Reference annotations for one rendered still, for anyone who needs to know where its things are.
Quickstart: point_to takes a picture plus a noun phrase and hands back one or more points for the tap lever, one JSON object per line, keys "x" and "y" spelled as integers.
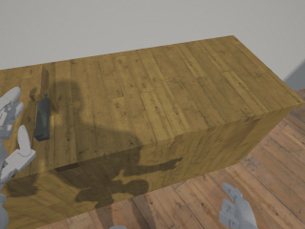
{"x": 42, "y": 124}

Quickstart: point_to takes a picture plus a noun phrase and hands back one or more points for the left robot hand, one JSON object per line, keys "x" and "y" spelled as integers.
{"x": 10, "y": 109}

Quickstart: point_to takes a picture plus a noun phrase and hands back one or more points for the right robot hand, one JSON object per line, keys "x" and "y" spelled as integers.
{"x": 238, "y": 214}

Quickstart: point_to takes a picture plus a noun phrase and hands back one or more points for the counter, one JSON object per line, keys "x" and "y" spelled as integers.
{"x": 124, "y": 124}

